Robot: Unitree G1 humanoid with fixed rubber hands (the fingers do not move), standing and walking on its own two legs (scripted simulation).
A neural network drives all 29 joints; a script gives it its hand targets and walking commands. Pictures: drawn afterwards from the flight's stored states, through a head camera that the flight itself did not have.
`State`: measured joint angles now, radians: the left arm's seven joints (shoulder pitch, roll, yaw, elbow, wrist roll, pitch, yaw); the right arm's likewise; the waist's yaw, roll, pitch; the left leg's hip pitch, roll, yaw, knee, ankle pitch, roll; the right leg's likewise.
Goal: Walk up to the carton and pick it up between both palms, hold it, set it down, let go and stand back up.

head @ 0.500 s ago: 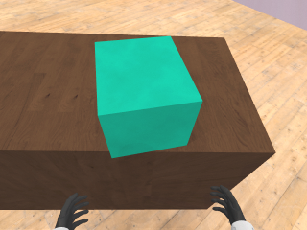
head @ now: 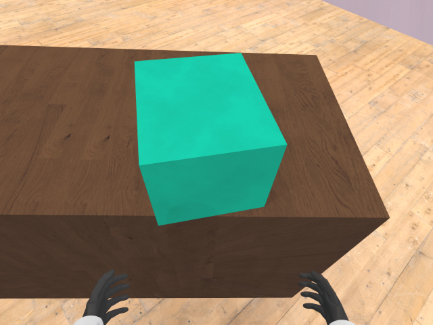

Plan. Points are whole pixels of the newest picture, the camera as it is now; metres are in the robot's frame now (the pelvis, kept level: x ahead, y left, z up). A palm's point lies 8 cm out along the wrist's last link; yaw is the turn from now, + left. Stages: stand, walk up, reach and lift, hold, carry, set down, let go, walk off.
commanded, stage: let go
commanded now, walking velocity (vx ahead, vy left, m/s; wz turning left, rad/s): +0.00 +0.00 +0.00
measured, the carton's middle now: (201, 136) +0.46 +0.04 +0.08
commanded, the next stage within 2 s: stand in 0.48 s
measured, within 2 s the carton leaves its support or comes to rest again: neither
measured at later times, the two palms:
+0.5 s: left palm (96, 316) +0.16 +0.22 -0.09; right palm (332, 314) +0.17 -0.21 -0.08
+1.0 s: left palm out of the picture +0.08 +0.28 -0.11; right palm out of the picture +0.13 -0.26 -0.08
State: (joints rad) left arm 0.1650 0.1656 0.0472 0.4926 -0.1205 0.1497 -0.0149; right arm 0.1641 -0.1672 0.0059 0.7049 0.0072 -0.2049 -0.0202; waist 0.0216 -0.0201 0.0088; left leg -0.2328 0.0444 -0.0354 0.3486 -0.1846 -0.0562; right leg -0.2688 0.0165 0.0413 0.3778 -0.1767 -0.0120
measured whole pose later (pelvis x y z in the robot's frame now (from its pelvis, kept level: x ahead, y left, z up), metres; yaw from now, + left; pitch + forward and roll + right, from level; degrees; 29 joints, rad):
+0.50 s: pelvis +0.00 +0.00 +0.00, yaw +0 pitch +3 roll +0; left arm 0.17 0.17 0.05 0.51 -0.12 0.14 -0.01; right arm 0.16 -0.17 0.01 0.72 0.01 -0.23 -0.02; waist 0.02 -0.02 0.01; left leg -0.21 0.04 -0.03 0.35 -0.19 -0.06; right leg -0.25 0.02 0.04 0.38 -0.18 -0.01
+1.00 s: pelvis -0.01 +0.01 -0.01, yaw +0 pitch +0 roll -1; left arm 0.30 0.27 0.07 0.71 -0.09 -0.01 -0.01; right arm 0.16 -0.30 -0.06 0.75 -0.02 -0.05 0.01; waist 0.02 -0.02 0.01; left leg -0.23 0.05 -0.04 0.49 -0.25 -0.04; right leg -0.24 0.02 0.04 0.45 -0.21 0.00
